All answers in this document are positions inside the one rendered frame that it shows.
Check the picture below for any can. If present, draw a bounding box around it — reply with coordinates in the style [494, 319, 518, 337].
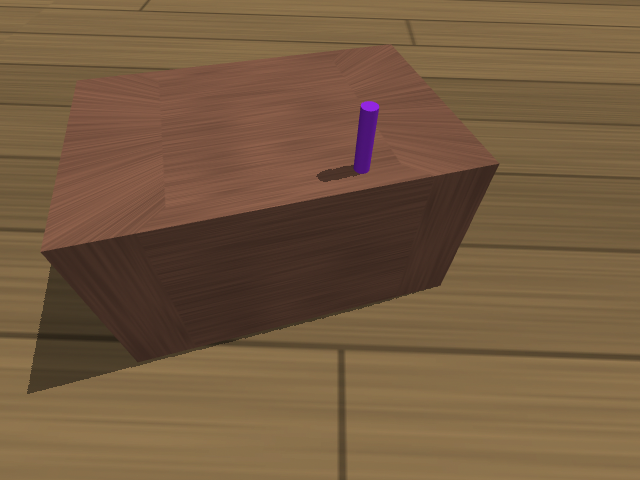
[354, 101, 379, 174]

